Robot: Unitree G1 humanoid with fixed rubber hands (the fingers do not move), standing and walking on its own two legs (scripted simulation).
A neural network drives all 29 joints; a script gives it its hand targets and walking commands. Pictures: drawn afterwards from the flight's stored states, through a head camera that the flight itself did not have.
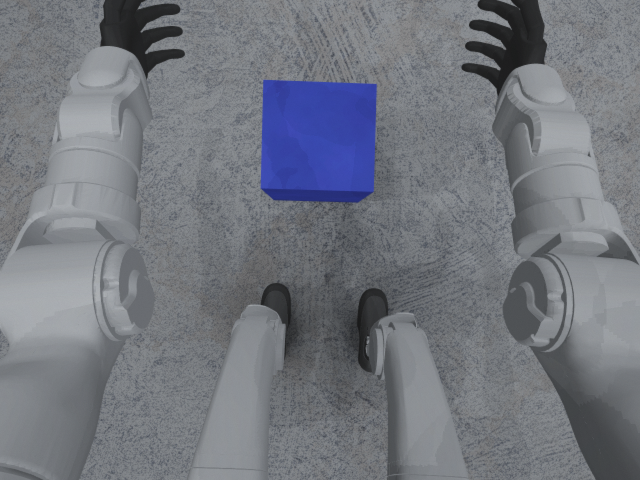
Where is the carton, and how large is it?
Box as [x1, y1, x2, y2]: [261, 80, 376, 202]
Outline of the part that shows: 263,80 261,188 273,199 357,202 372,192 376,84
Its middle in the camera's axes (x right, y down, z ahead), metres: -0.01 -0.19 +0.84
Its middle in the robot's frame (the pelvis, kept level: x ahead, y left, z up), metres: +0.54 +0.03 -0.53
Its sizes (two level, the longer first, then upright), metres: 0.210 0.200 0.250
